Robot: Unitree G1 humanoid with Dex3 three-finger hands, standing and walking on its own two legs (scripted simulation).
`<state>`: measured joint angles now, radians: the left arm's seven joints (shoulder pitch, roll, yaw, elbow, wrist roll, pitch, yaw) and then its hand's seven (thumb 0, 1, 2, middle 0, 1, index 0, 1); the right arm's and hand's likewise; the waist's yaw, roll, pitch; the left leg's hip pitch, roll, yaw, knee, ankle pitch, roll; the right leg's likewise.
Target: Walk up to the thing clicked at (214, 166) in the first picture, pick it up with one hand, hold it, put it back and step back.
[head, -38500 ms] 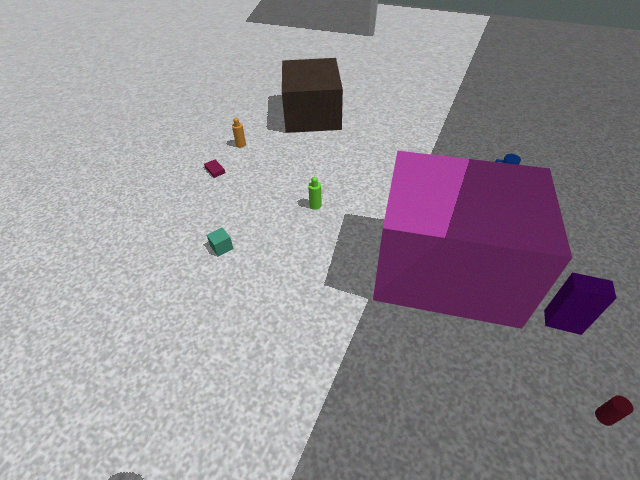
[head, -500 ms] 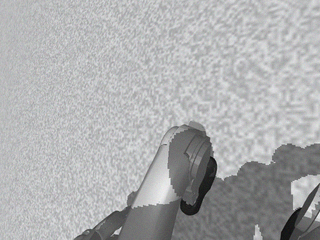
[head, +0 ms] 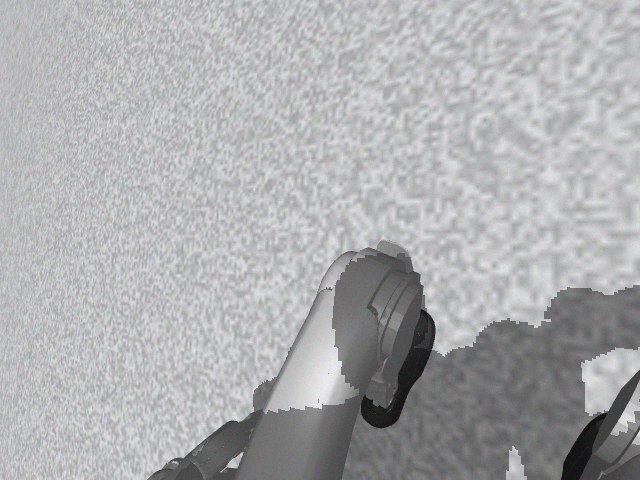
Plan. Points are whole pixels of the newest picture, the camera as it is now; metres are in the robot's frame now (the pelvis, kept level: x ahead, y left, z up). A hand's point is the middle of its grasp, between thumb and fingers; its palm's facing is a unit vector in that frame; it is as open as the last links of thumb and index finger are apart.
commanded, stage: close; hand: right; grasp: from above
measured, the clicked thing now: out of the picture +0.46 -0.36 -0.30
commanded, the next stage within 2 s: settle in 0.44 s
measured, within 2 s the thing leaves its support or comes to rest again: leaves its support in 0.92 s
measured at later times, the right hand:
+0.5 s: hand out of the picture +0.45 -0.35 -0.26, palm faces -0.42 +0.21 -0.88, open 9.4 cm
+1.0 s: hand out of the picture +0.45 -0.35 -0.24, palm faces -0.40 +0.21 -0.89, open 9.2 cm
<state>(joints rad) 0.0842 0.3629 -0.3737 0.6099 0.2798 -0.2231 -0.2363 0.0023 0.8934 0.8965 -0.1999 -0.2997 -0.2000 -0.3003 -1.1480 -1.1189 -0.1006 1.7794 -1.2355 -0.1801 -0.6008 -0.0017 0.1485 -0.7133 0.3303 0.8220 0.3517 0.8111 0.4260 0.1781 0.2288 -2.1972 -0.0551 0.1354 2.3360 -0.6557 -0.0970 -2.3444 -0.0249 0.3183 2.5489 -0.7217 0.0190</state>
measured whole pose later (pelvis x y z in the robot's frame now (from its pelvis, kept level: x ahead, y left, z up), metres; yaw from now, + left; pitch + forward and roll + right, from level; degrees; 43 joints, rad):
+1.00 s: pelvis +0.01 +0.00 +0.00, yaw -1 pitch +30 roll +16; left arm 0.14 0.35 -0.30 0.62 0.25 -0.17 -0.24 0.00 0.90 0.90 -0.20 -0.30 -0.20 -0.30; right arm -1.05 -1.01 -0.15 1.57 -1.23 -0.14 -0.49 0.00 -0.16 -0.29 0.78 0.38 0.82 0.34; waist 0.38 0.12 0.14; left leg -2.22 -0.03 0.13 2.33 -0.67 -0.07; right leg -2.37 -0.02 0.30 2.53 -0.72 0.02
